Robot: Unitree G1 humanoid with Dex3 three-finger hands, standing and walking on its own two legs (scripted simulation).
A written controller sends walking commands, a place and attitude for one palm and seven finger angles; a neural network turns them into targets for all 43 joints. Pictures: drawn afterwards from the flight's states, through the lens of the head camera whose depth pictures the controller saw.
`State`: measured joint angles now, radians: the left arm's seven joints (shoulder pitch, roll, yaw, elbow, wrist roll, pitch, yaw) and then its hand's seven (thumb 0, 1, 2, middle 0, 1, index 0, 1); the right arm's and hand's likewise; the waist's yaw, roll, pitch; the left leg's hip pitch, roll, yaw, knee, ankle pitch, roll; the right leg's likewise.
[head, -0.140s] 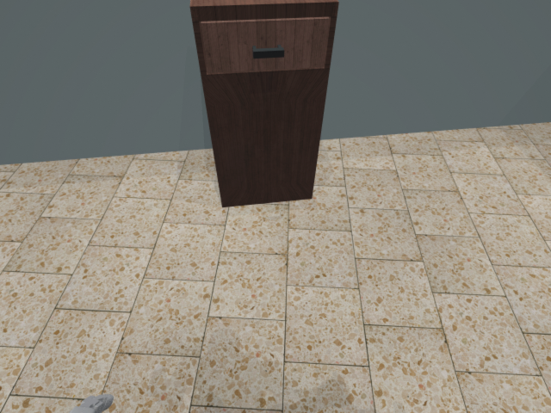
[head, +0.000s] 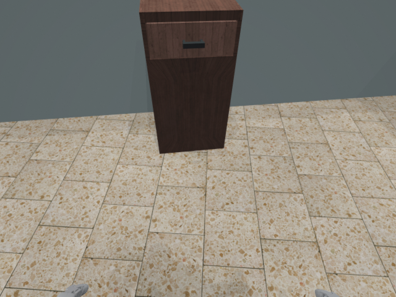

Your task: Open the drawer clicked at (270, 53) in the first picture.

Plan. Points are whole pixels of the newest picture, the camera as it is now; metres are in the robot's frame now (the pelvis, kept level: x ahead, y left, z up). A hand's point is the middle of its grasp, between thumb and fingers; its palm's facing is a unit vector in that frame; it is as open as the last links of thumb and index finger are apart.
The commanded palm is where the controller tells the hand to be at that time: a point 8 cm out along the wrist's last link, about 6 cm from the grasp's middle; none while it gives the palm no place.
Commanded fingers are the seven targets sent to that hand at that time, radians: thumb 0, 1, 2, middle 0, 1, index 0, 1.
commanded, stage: stand and wait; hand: left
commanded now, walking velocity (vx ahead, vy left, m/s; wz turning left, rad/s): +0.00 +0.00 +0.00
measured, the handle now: (193, 43) +1.16 +0.09 +0.00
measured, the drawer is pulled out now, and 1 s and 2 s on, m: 0.00 0.00 0.00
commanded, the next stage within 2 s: look at it before walking up in 0.68 s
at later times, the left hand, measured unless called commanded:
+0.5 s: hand out of the picture +0.05 +0.24 -0.15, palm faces -0.03 -0.94 -0.33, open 7.4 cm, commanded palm none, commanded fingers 0.00 0.90 0.90 -0.20 -0.30 -0.20 -0.30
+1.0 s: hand out of the picture +0.05 +0.24 -0.15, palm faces -0.04 -0.95 -0.32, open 7.4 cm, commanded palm none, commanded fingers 0.00 0.90 0.90 -0.20 -0.30 -0.20 -0.30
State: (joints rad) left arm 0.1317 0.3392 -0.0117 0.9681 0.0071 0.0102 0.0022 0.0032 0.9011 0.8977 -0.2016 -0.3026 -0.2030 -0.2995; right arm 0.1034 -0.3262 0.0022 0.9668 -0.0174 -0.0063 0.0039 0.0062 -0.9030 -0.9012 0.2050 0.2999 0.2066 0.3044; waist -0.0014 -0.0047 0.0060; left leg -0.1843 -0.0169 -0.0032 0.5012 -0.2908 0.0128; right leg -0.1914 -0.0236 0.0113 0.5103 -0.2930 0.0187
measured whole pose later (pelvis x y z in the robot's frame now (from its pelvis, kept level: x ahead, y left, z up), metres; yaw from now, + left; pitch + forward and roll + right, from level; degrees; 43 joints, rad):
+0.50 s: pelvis -0.02 +0.00 +0.01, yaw +0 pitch -2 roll +0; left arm 0.16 0.35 -0.01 1.07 0.01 0.01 0.00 0.00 0.90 0.90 -0.20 -0.30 -0.20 -0.30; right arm 0.14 -0.34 0.00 1.08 -0.01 0.00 0.00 0.01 -0.90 -0.90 0.20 0.30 0.21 0.30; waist 0.00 -0.01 0.04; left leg -0.16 -0.01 -0.01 0.42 -0.22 0.00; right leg -0.17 -0.01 0.01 0.42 -0.22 0.01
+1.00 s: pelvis -0.02 -0.01 +0.01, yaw +0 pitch -2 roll +0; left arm 0.14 0.34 -0.01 1.08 0.01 0.00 0.00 0.00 0.90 0.90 -0.20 -0.30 -0.20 -0.30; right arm 0.12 -0.33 0.00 1.10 -0.01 -0.01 0.01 0.00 -0.90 -0.90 0.21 0.30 0.21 0.30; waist 0.00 -0.01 0.03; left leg -0.16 0.00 0.00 0.39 -0.20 0.00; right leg -0.17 -0.01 0.01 0.40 -0.20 0.01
